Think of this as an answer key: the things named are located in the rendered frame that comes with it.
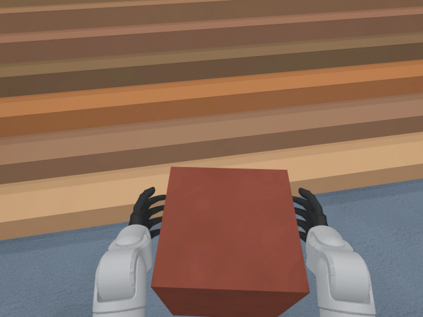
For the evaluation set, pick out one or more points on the right robot hand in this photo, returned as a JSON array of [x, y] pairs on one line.
[[313, 214]]

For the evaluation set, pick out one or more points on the robot left forearm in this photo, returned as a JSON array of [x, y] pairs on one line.
[[121, 276]]

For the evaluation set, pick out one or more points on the left robot hand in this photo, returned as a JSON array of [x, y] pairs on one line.
[[142, 213]]

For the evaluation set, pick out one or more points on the robot right forearm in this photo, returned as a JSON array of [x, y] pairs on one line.
[[343, 280]]

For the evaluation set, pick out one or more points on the carton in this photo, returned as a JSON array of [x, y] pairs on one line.
[[229, 244]]

